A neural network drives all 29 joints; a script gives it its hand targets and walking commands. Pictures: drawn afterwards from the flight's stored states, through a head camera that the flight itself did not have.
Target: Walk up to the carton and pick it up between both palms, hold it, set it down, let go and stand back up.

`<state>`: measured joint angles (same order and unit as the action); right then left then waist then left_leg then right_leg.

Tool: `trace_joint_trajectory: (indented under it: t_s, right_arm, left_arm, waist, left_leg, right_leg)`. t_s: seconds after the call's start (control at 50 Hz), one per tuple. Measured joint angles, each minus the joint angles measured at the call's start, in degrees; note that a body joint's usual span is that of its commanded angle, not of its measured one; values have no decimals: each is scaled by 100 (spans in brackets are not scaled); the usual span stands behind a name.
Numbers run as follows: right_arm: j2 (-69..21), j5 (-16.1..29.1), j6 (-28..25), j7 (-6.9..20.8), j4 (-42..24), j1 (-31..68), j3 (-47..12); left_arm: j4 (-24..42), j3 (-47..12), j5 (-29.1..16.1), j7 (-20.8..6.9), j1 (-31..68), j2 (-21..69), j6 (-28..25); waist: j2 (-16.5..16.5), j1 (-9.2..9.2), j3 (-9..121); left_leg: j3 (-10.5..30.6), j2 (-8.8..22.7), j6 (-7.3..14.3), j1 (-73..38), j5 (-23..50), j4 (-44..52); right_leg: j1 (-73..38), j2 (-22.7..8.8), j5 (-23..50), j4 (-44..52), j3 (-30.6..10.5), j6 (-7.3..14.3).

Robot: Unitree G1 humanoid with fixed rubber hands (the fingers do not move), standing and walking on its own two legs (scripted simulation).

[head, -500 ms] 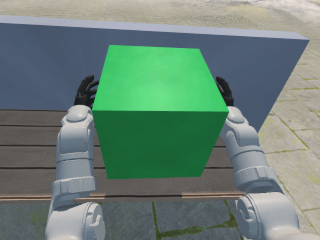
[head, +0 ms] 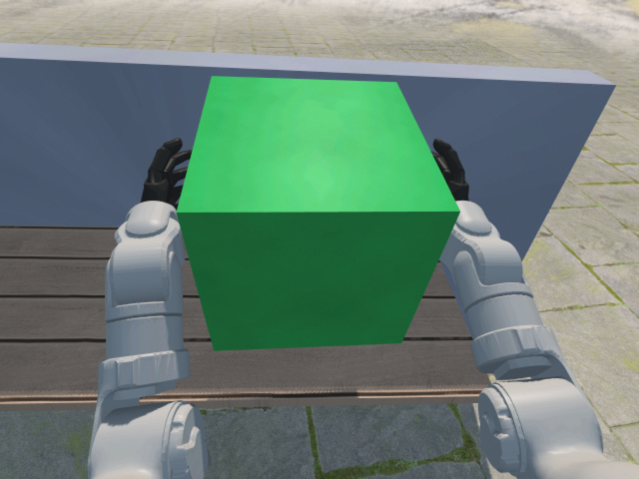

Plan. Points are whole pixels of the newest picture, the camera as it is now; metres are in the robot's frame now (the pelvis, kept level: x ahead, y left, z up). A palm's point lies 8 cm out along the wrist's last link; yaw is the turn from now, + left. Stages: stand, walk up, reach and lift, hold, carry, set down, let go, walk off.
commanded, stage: hold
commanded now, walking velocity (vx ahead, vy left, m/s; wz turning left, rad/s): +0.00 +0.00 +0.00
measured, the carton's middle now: (308, 212) +0.40 +0.01 +0.18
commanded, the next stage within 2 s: none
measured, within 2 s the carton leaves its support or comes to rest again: neither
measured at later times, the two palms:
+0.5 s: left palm (163, 198) +0.35 +0.17 +0.23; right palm (453, 197) +0.36 -0.17 +0.23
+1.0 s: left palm (159, 207) +0.35 +0.18 +0.22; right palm (448, 202) +0.36 -0.16 +0.22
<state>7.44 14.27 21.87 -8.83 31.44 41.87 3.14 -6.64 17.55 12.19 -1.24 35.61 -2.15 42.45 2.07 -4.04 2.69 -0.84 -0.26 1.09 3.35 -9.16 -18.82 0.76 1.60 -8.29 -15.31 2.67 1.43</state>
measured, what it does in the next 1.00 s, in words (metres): stands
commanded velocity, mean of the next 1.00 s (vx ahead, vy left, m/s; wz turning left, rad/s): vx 0.00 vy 0.00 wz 0.00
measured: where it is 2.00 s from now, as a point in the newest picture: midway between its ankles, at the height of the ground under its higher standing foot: outside the picture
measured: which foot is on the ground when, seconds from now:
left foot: down 0.00-1.00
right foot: down 0.00-1.00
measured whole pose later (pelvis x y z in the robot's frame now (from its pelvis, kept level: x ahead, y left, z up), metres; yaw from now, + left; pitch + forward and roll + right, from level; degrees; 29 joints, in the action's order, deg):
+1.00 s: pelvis +0.00 +0.00 +0.00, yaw +0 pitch -6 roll -1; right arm 7.6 14.8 27.9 -9.3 31.3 43.9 3.2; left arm -5.7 18.6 13.9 -2.7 36.0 -1.9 47.1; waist 1.2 -4.7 3.3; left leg -0.4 -0.8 1.3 3.1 -8.7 -18.1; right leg 0.5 1.4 -8.1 -14.8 2.4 1.2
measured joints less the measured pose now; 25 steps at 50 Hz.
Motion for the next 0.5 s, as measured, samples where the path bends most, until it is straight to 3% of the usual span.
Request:
trace_joint_trajectory:
  t_s: [0.08, 0.2, 0.36, 0.5]
  right_arm:
    - [51, 123, 174, -14, -14, 88, -107]
    - [-92, -183, 442, 103, 408, 387, 168]
    - [-134, -234, 355, 101, 211, 400, 400]
    - [-39, -266, 409, 42, 417, 442, 210]
  left_arm:
    - [255, 66, 79, -22, -82, 58, 232]
    - [-28, 213, 279, -153, 99, 54, 475]
    - [-131, 56, 23, 13, 296, -90, 336]
    - [-431, 252, 210, -138, 413, 2, 297]
  waist:
    - [23, 26, 42]
    - [113, 41, 40]
    - [-9, -21, 102]
    - [-67, -2, 146]
  left_leg:
    - [-10, 14, -8, -117, -23, 0]
    - [6, -9, -17, -152, 80, 111]
    - [58, -20, -13, 199, 147, 59]
    - [-4, -16, 6, 25, 120, 147]
  right_leg:
    - [-116, 17, -7, 12, -19, 9]
    - [-90, -4, 4, -28, -3, 33]
    - [221, -12, 75, -33, 44, 23]
    - [85, -6, 56, 21, -31, 10]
